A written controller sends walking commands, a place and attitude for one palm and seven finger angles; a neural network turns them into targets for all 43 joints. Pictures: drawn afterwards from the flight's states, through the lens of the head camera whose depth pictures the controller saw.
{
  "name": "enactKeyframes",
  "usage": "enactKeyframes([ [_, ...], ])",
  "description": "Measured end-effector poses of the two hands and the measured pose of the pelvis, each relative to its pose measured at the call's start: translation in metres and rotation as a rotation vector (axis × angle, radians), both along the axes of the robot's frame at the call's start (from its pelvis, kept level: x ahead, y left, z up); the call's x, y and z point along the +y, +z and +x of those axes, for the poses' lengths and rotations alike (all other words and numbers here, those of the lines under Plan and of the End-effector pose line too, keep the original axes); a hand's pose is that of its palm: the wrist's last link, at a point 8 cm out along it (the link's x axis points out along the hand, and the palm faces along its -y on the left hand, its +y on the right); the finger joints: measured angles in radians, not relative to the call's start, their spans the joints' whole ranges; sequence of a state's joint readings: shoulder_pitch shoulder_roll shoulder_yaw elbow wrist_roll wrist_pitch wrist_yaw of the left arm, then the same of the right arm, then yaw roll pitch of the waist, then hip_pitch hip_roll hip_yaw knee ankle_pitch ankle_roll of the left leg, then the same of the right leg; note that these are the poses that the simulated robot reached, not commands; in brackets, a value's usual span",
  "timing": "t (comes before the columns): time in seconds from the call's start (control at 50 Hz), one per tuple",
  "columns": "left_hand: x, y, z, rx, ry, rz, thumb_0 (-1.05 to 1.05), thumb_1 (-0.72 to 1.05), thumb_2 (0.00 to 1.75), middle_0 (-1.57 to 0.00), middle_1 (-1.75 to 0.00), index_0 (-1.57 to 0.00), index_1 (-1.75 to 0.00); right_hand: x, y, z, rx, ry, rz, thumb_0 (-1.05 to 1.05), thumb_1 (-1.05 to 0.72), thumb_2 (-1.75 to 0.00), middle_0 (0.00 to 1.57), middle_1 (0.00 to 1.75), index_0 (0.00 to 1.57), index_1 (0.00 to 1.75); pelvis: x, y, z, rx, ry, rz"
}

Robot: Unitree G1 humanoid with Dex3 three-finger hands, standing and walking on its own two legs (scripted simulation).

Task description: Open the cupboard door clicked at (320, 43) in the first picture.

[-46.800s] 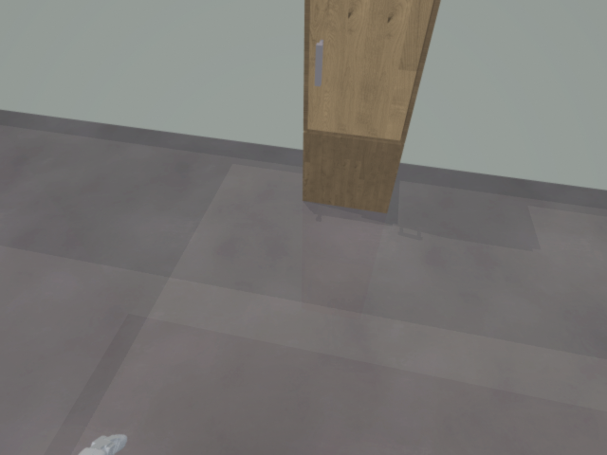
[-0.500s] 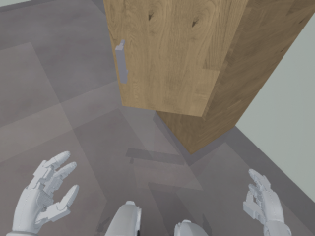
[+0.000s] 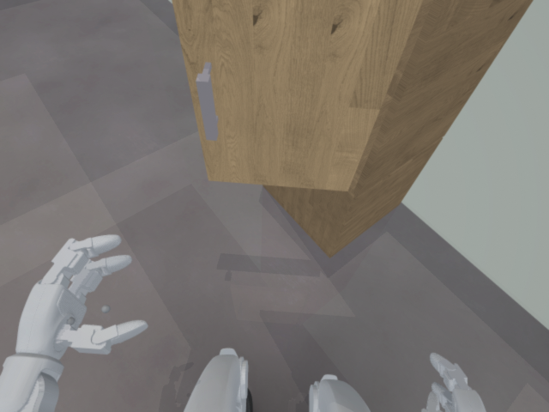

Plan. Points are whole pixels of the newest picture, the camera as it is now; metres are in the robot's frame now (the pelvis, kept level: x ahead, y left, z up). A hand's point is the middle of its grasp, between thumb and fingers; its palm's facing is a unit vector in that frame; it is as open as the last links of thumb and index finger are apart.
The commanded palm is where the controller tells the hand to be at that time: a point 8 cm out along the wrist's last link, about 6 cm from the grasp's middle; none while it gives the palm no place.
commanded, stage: raise the hand with hooked fingers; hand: left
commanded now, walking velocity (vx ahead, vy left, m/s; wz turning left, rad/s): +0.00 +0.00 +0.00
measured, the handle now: (209, 102) +0.63 +0.17 +0.04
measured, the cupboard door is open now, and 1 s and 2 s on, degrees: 48 48 48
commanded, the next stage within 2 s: move the hooked fingers beside the handle in 1.14 s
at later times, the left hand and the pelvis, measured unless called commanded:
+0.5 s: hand (73, 282) +0.27 +0.28 +0.04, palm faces +0.01 -1.00 -0.05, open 13.9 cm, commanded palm +0.25 +0.33 +0.05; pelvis +0.00 +0.02 +0.01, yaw +0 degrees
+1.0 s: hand (94, 263) +0.29 +0.27 +0.04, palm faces +0.00 -1.00 -0.04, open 14.0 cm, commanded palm +0.27 +0.31 +0.05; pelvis +0.01 -0.01 +0.00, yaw +0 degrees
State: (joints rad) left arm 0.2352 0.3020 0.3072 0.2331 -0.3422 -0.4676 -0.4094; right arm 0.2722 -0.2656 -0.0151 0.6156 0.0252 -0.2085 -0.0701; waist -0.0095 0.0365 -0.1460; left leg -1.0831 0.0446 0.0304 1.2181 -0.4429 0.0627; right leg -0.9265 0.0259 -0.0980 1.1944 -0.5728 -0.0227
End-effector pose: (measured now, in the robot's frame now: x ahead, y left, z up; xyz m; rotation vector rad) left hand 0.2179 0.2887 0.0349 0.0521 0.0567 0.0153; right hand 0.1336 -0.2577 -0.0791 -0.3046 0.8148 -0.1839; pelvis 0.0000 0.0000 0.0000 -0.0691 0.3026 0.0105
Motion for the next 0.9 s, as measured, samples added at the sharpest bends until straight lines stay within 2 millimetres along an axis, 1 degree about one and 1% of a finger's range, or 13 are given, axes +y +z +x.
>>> enactKeyframes([
  [0.06, 0.001, -0.006, 0.003, 0.012, -0.040, -0.016, 0.00, -0.08, 0.47, -0.27, -0.94, -0.26, -0.94, 0.003, 0.006, 0.007, -0.023, 0.012, -0.021, 0.02, -0.90, -0.90, 0.21, 0.30, 0.20, 0.30, 0.005, -0.001, -0.001, 0.000, 0.002, -0.006],
  [0.1, 0.004, -0.006, 0.006, 0.005, -0.045, -0.020, 0.00, -0.13, 0.45, -0.28, -0.97, -0.27, -0.97, 0.008, 0.011, 0.013, -0.044, 0.021, -0.028, 0.02, -0.90, -0.90, 0.21, 0.30, 0.20, 0.30, 0.008, 0.000, -0.002, -0.003, 0.002, -0.010],
  [0.18, 0.018, 0.006, 0.012, -0.035, -0.013, -0.008, 0.00, -0.23, 0.41, -0.28, -1.03, -0.28, -1.03, 0.021, 0.022, 0.026, -0.084, 0.053, -0.026, 0.01, -0.91, -0.90, 0.21, 0.30, 0.20, 0.30, 0.013, 0.003, -0.002, -0.009, 0.006, -0.016],
  [0.26, 0.033, 0.015, 0.015, -0.045, 0.012, 0.004, 0.00, -0.32, 0.37, -0.29, -1.09, -0.28, -1.09, 0.034, 0.028, 0.037, -0.109, 0.088, -0.006, 0.01, -0.90, -0.90, 0.21, 0.30, 0.20, 0.30, 0.017, 0.006, 0.000, -0.013, 0.011, -0.020],
  [0.34, 0.041, 0.011, 0.017, -0.001, 0.004, -0.004, 0.00, -0.40, 0.34, -0.29, -1.14, -0.29, -1.14, 0.042, 0.030, 0.043, -0.117, 0.109, 0.008, 0.01, -0.90, -0.90, 0.21, 0.30, 0.20, 0.30, 0.020, 0.008, 0.001, -0.014, 0.014, -0.023],
  [0.4, 0.044, 0.006, 0.020, 0.024, -0.005, -0.014, 0.00, -0.44, 0.32, -0.30, -1.16, -0.29, -1.17, 0.044, 0.028, 0.043, -0.109, 0.117, 0.007, 0.01, -0.90, -0.90, 0.21, 0.30, 0.20, 0.30, 0.020, 0.008, 0.000, -0.014, 0.016, -0.024],
  [0.46, 0.046, 0.006, 0.025, 0.014, -0.007, -0.011, -0.01, -0.46, 0.31, -0.30, -1.18, -0.29, -1.18, 0.042, 0.026, 0.039, -0.090, 0.118, -0.001, 0.01, -0.90, -0.90, 0.21, 0.30, 0.20, 0.30, 0.020, 0.007, 0.000, -0.012, 0.014, -0.023],
  [0.56, 0.051, 0.012, 0.035, -0.020, -0.006, 0.007, -0.01, -0.48, 0.30, -0.30, -1.19, -0.29, -1.20, 0.034, 0.020, 0.030, -0.048, 0.105, -0.011, 0.01, -0.90, -0.90, 0.21, 0.30, 0.20, 0.30, 0.017, 0.006, 0.001, -0.005, 0.013, -0.022],
  [0.7, 0.055, 0.011, 0.048, 0.014, -0.014, -0.008, -0.01, -0.49, 0.30, -0.30, -1.20, -0.30, -1.20, 0.019, 0.015, 0.017, -0.001, 0.066, -0.016, 0.01, -0.90, -0.90, 0.21, 0.30, 0.20, 0.30, 0.010, 0.006, 0.005, 0.008, 0.007, -0.017],
  [0.8, 0.044, 0.011, 0.053, 0.011, -0.034, -0.016, -0.01, -0.49, 0.30, -0.30, -1.20, -0.29, -1.20, 0.008, 0.014, 0.013, 0.007, 0.050, -0.019, 0.01, -0.90, -0.90, 0.21, 0.30, 0.20, 0.30, 0.006, 0.006, 0.008, 0.014, 0.003, -0.013],
  [0.9, 0.035, 0.009, 0.055, 0.004, -0.032, -0.017, -0.01, -0.49, 0.30, -0.30, -1.20, -0.30, -1.20, 0.001, 0.013, 0.015, 0.005, 0.045, -0.015, 0.01, -0.90, -0.90, 0.21, 0.30, 0.20, 0.30, 0.000, 0.004, 0.010, 0.019, -0.003, -0.007],
])
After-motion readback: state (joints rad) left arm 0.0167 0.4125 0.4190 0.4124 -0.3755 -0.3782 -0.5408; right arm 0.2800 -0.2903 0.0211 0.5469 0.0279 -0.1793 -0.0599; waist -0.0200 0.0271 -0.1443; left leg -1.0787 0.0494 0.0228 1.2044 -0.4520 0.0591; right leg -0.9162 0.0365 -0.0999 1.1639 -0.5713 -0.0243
